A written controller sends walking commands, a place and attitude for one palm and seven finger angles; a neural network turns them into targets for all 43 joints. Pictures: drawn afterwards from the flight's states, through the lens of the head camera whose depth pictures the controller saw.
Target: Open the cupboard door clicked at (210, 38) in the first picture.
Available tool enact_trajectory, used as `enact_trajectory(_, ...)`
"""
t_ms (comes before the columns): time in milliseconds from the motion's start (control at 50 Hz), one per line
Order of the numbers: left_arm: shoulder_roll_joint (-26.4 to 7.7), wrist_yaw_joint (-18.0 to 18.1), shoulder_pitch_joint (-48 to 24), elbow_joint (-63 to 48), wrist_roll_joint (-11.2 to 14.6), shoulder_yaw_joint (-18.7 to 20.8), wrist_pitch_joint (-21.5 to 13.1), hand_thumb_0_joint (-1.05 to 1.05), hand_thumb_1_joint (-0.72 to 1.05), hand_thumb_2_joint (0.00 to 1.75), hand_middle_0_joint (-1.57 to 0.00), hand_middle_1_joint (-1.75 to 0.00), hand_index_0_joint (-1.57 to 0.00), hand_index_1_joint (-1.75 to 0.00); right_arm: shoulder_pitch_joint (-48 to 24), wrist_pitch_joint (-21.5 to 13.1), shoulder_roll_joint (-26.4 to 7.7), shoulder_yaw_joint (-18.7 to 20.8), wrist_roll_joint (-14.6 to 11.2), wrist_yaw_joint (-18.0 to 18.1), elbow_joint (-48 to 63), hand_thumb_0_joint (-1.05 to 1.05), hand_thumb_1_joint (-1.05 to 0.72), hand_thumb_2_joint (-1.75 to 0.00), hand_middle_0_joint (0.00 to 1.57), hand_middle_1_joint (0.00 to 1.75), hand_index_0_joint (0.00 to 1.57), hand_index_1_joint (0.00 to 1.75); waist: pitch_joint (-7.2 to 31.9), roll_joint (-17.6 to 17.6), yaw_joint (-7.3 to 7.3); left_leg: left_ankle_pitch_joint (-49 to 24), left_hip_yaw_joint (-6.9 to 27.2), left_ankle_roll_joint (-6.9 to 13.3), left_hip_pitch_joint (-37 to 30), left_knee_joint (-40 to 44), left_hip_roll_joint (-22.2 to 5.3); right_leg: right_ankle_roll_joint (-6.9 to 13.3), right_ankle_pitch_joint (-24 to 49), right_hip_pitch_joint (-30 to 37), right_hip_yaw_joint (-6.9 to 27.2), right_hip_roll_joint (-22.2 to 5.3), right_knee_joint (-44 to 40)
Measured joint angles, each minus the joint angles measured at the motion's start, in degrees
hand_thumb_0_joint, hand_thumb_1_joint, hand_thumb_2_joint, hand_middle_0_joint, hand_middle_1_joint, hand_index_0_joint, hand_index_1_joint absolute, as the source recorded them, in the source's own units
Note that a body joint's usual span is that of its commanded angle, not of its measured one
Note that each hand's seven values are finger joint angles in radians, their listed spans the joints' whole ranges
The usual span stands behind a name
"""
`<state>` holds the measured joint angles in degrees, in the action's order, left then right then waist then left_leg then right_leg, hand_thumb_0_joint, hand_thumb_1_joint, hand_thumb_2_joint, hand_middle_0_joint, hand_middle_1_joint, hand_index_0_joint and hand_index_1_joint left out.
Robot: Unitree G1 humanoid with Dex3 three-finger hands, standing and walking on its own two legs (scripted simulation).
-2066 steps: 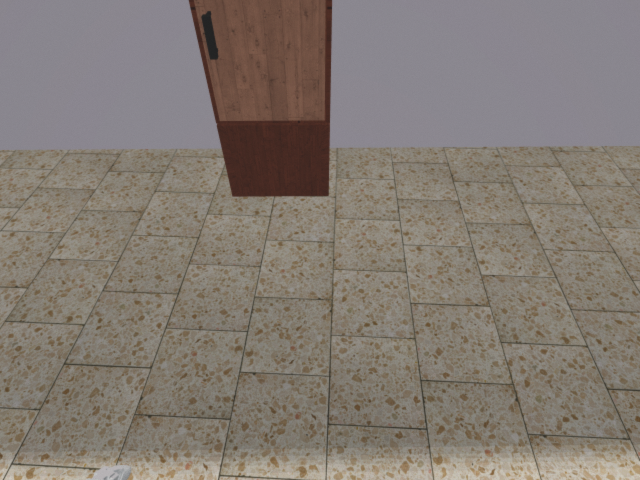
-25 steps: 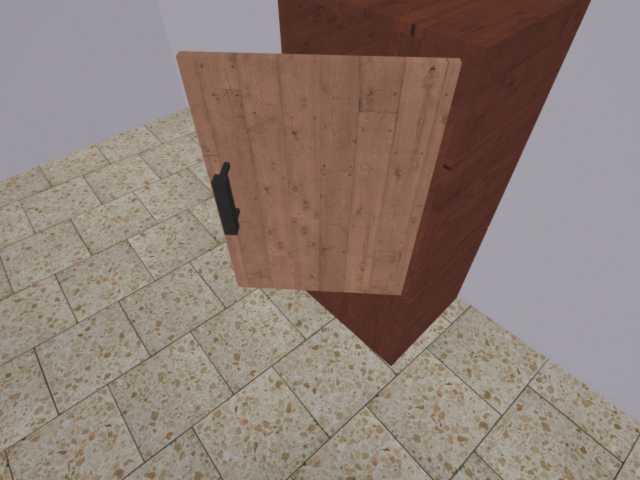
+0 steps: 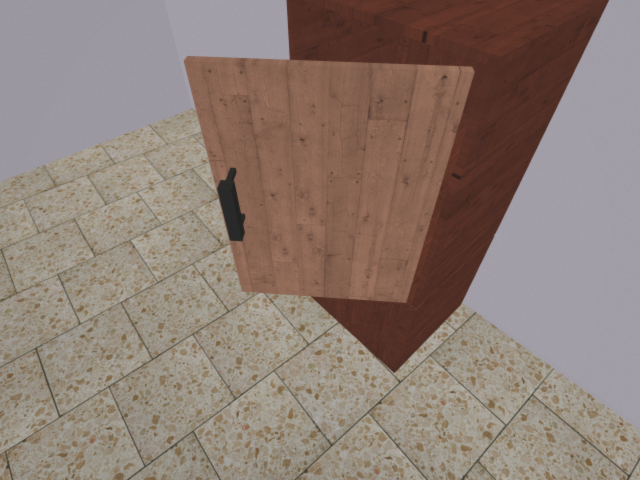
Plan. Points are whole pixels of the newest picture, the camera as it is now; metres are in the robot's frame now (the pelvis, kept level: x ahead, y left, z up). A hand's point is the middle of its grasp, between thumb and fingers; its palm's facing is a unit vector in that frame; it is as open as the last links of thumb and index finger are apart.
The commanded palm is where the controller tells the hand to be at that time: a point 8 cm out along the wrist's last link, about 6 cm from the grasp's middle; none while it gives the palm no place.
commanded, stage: come to a stop and stand still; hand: left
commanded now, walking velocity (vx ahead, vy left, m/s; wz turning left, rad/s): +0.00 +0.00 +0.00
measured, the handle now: (234, 204) +0.59 +0.21 -0.02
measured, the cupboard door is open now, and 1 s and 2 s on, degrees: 43 43 43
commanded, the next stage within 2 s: look again from close up in 0.94 s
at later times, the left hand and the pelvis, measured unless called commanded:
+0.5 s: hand out of the picture +0.02 +0.20 -0.18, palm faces +0.01 -0.97 -0.22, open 7.3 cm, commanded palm none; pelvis -0.02 +0.01 -0.01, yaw +0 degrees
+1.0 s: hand out of the picture -0.04 +0.18 -0.19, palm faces +0.04 -0.99 -0.17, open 7.3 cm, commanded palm none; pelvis -0.03 +0.02 -0.01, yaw +0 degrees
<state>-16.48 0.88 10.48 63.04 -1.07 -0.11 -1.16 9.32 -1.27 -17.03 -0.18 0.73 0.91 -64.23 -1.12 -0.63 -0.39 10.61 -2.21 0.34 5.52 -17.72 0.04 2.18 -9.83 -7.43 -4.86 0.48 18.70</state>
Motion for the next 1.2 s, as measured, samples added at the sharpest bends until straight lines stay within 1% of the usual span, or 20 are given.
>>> enact_trajectory(60, -0.3, 0.0, -0.2, 0.0, 0.0, 0.0, 0.0, 0.0, 0.91, 0.9, -0.2, -0.3, -0.2, -0.3, -0.1, 0.0, -0.1, -0.1, 0.0, 0.0, 0.0, 0.0, -0.91, -0.9, 0.21, 0.3, 0.2, 0.3, 0.1, 0.0, 0.02, 0.0, 0.0, 0.0, -0.1, 0.1, 0.0, 0.0, 0.0, 0.1, 0.0, 0.0, -0.2)
enact_trajectory(80, 0.0, 0.6, -0.1, -0.3, 0.0, 0.1, -0.3, 0.0, 0.91, 0.9, -0.2, -0.3, -0.2, -0.3, 0.0, 0.1, -0.3, 0.0, -0.1, -0.1, 0.4, 0.01, -0.91, -0.9, 0.21, 0.3, 0.2, 0.3, 0.2, -0.3, 0.02, 0.5, 0.0, 0.0, 0.9, -1.3, -0.3, -0.1, 0.0, -0.4, 0.0, 0.2, 0.2)
enact_trajectory(140, 0.8, 1.4, 0.7, -1.3, 0.2, -0.1, -1.4, 0.0, 0.91, 0.9, -0.2, -0.3, -0.2, -0.3, 0.2, 0.0, -0.3, 0.3, -0.1, -0.1, 3.6, 0.01, -0.91, -0.9, 0.2, 0.3, 0.2, 0.3, -0.5, -1.0, 0.66, 2.7, -0.4, 0.1, 3.4, -5.7, -0.5, -0.1, -1.2, -2.6, 0.3, 0.2, 3.6)
enact_trajectory(200, 1.9, 1.1, 1.2, -1.8, 0.4, -0.4, -0.7, 0.0, 0.91, 0.9, -0.2, -0.3, -0.2, -0.3, 1.6, 0.0, 0.6, 0.2, 0.1, 0.2, 5.6, 0.0, -0.91, -0.9, 0.2, 0.3, 0.2, 0.3, -0.4, -1.2, 1.14, 3.3, -0.4, 0.6, 3.7, -7.2, 0.2, -0.3, -2.7, -3.5, 0.3, -0.6, 6.4)
enact_trajectory(280, 3.3, 0.6, 1.5, -2.4, 0.3, -0.5, 0.3, 0.0, 0.91, 0.9, -0.2, -0.3, -0.2, -0.3, 3.4, 0.7, 2.7, -0.5, 0.3, 0.0, 6.0, 0.0, -0.91, -0.9, 0.2, 0.3, 0.2, 0.3, 0.1, -1.1, 0.88, 3.4, -0.3, 0.9, 3.7, -7.8, 0.9, -0.6, -3.5, -3.8, 0.3, -1.3, 8.0)
enact_trajectory(420, 5.2, 0.3, 2.8, -2.4, 0.3, -0.6, 0.5, 0.0, 0.91, 0.9, -0.2, -0.3, -0.2, -0.3, 5.7, 0.5, 6.2, -1.0, 0.4, -0.1, 4.4, 0.01, -0.92, -0.9, 0.21, 0.3, 0.2, 0.3, 0.5, -0.3, 0.6, 2.6, -0.3, 1.2, 4.3, -7.2, 1.3, -0.9, -3.1, -4.6, 0.3, -1.8, 8.1)
enact_trajectory(580, 6.5, 0.6, 4.7, -0.7, 0.4, -0.5, 0.4, 0.0, 0.91, 0.9, -0.2, -0.3, -0.2, -0.3, 7.8, 0.0, 7.2, -0.8, 0.1, 0.3, 1.5, 0.01, -0.92, -0.9, 0.21, 0.3, 0.2, 0.3, 0.2, 0.9, 0.41, 2.2, -0.4, 1.3, 4.2, -6.8, 1.3, -1.0, -2.4, -4.4, 0.4, -1.7, 7.3)
enact_trajectory(780, 7.2, 0.8, 6.5, 1.2, 0.3, -0.5, 0.5, 0.0, 0.91, 0.9, -0.2, -0.3, -0.2, -0.3, 8.2, 0.0, 8.2, -0.5, -0.1, 0.7, -0.2, 0.01, -0.91, -0.9, 0.2, 0.3, 0.2, 0.3, 0.1, 1.8, 0.12, 1.6, -0.5, 1.3, 4.1, -6.2, 1.1, -1.0, -1.4, -4.1, 0.4, -1.5, 6.2)
enact_trajectory(940, 8.0, 1.0, 7.6, 1.6, 0.3, -0.4, 0.5, 0.0, 0.91, 0.9, -0.2, -0.3, -0.2, -0.3, 8.2, 0.0, 9.5, -0.6, -0.2, 0.8, -0.5, 0.0, -0.91, -0.9, 0.2, 0.3, 0.2, 0.3, 0.3, 1.8, -0.17, 1.1, -0.6, 1.3, 4.2, -5.9, 1.0, -1.0, -0.7, -4.1, 0.5, -1.4, 5.5)
enact_trajectory(1200, 9.4, 1.2, 8.8, 1.3, 0.2, -0.1, 0.3, 0.0, 0.91, 0.9, -0.19, -0.3, -0.2, -0.3, 9.3, 0.0, 10.9, -0.4, -0.2, 0.9, -0.8, 0.01, -0.92, -0.9, 0.2, 0.3, 0.2, 0.3, 0.6, 1.5, -0.2, 0.7, -0.9, 1.4, 4.6, -5.6, 1.1, -1.1, -0.3, -4.7, 0.8, -1.5, 5.5)
